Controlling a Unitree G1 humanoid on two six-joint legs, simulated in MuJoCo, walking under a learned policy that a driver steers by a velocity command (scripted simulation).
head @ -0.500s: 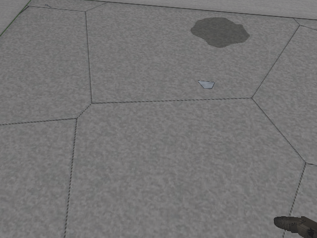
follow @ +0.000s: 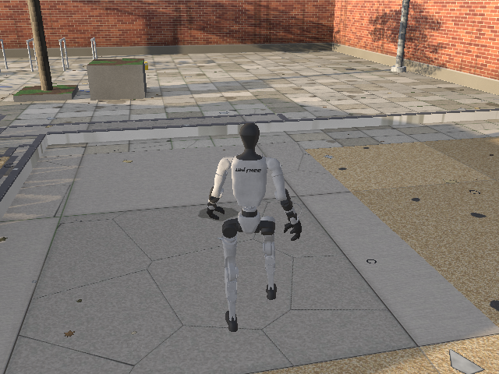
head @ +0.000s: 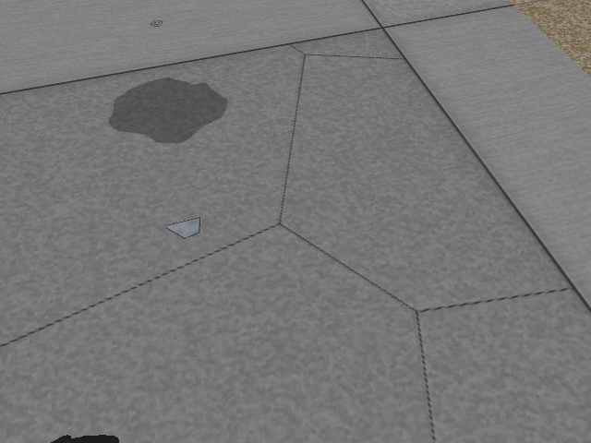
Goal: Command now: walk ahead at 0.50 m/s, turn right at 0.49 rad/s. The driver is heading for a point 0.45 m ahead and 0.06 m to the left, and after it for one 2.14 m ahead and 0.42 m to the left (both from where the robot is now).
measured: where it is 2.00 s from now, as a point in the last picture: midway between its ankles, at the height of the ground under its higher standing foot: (185, 225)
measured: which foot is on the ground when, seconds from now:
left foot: down 0.00-0.14, up 0.16-0.64, down 0.66-1.00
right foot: up 0.00-0.10, down 0.12-0.68, up 0.70-1.00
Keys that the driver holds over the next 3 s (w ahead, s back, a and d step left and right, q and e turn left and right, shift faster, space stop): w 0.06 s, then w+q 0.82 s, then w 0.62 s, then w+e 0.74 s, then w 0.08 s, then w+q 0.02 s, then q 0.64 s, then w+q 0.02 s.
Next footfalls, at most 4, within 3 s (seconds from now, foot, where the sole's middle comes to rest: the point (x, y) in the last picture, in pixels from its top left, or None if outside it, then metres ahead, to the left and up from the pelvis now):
0.12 right None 0.23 -0.14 -0.78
0.66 left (233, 426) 0.52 0.11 -0.78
1.18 right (266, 291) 0.86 0.02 -0.78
1.68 left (138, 250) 1.02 0.36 -0.78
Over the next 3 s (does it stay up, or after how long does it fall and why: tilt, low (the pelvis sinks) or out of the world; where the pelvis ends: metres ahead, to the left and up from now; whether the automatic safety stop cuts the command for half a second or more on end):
stays up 1.47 0.26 -0.01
